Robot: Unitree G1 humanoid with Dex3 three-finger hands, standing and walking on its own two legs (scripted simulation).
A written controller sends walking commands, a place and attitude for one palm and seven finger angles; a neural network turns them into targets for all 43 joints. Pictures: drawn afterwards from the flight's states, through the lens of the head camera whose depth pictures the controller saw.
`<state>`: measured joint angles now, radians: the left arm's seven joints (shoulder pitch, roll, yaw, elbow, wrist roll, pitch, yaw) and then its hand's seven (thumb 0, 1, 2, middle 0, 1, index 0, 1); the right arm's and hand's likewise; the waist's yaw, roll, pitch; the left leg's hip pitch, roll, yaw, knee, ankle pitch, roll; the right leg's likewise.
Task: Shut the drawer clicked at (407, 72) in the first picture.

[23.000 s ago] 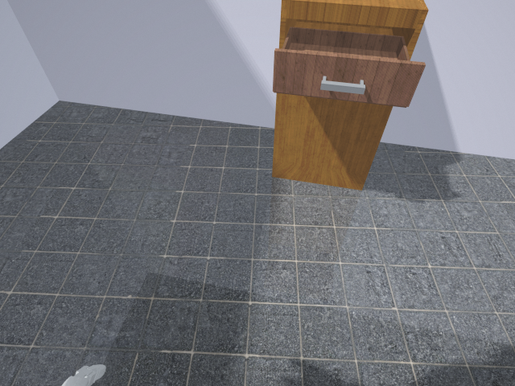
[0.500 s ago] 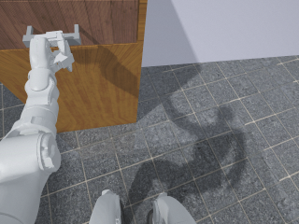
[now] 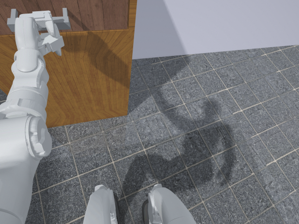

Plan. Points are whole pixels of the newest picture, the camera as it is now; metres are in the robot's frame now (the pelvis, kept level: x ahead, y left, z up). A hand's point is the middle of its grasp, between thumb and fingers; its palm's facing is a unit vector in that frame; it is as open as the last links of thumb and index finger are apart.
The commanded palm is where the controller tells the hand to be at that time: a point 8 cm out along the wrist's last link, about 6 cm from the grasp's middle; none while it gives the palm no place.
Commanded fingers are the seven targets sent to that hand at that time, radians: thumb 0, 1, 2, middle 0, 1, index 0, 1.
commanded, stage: pull the fist back off the drawer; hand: left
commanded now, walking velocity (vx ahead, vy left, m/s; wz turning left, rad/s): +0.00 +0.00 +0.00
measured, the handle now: (40, 18) +0.64 +0.20 +0.09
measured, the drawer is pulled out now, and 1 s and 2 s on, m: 0.00 0.00 0.00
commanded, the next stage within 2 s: draw the hand back to the body in 0.52 s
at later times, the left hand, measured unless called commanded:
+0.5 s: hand (61, 41) +0.56 +0.14 +0.09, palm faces +0.10 -0.99 -0.05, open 3.3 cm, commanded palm +0.53 +0.18 +0.09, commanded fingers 0.00 0.90 0.90 -1.40 -1.60 -1.40 -1.60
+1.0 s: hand (28, 60) +0.45 +0.18 +0.15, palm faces +0.11 -0.99 -0.05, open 3.3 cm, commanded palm +0.41 +0.22 +0.16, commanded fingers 0.00 0.90 0.90 -1.40 -1.60 -1.40 -1.60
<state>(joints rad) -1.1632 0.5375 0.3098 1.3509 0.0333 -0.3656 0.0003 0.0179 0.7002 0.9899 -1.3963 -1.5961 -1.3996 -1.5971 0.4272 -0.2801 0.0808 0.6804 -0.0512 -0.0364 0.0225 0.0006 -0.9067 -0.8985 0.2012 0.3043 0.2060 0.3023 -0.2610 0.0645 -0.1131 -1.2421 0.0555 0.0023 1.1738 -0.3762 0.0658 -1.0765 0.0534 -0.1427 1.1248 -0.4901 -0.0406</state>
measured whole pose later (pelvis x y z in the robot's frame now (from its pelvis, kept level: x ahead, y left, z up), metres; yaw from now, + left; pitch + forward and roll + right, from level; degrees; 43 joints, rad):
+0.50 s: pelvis +0.03 +0.01 +0.02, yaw -1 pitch +23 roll -5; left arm -0.94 0.39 0.32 1.15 0.00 -0.40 0.04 0.03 0.88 0.90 -1.40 -1.60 -1.40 -1.60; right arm 0.43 -0.26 0.04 0.64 -0.05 0.04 0.07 0.00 -0.91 -0.90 0.20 0.30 0.21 0.30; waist -0.20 0.06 -0.13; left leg -1.11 0.05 0.04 1.10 -0.41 0.07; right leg -0.96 0.05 -0.09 1.05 -0.51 -0.03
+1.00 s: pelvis +0.08 -0.02 +0.07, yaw +2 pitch +12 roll -2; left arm -0.28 0.28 0.22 0.48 -0.20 -0.27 -0.10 0.02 0.90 0.90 -1.40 -1.60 -1.40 -1.60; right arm 0.31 -0.28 0.01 0.56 0.04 0.05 0.03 0.00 -0.91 -0.90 0.20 0.30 0.20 0.30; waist -0.06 0.05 -0.13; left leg -0.67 0.02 0.03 0.86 -0.40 0.03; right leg -0.52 0.06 -0.07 0.80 -0.49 -0.05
